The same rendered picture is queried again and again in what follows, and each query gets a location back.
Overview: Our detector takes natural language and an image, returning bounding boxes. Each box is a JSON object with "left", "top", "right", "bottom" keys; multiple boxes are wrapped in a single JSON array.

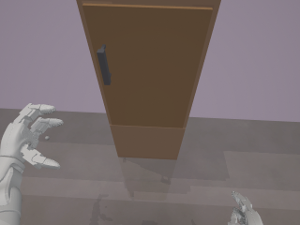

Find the cupboard door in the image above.
[{"left": 82, "top": 3, "right": 213, "bottom": 128}]

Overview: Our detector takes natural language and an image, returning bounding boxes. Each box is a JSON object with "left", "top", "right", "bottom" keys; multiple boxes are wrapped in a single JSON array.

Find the handle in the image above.
[{"left": 97, "top": 44, "right": 112, "bottom": 85}]

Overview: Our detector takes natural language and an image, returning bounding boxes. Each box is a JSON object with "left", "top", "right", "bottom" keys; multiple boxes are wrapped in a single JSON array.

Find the left robot forearm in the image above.
[{"left": 0, "top": 156, "right": 25, "bottom": 225}]

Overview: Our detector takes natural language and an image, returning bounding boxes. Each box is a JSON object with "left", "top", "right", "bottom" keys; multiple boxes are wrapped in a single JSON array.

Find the left robot hand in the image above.
[{"left": 0, "top": 103, "right": 64, "bottom": 170}]

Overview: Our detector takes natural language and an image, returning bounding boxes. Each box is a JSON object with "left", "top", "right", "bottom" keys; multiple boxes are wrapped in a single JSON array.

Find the right robot hand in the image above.
[{"left": 228, "top": 191, "right": 263, "bottom": 225}]

